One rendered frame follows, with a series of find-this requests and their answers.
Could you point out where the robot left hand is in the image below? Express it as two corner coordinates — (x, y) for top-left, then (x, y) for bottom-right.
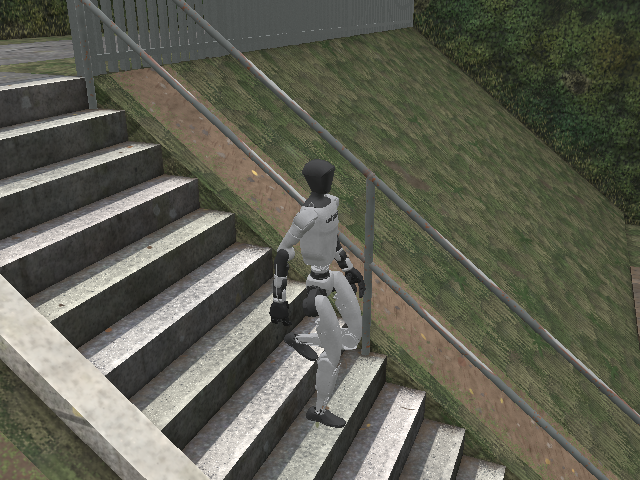
(345, 267), (366, 298)

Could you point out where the right robot forearm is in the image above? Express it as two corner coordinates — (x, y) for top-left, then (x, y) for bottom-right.
(273, 249), (289, 303)

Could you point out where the robot right hand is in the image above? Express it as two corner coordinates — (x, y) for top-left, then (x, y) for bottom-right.
(269, 301), (292, 326)

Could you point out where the robot right upper arm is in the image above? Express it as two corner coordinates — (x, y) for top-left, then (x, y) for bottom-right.
(277, 208), (318, 262)

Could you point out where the left robot forearm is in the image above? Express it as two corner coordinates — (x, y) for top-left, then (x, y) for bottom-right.
(334, 235), (353, 272)

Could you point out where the robot left upper arm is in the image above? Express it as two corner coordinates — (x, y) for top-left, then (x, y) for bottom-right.
(324, 194), (339, 208)

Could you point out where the robot left foot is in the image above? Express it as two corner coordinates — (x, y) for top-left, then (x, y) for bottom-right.
(284, 332), (318, 361)

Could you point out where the left robot thigh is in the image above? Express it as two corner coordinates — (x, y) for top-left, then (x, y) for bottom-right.
(332, 271), (362, 348)

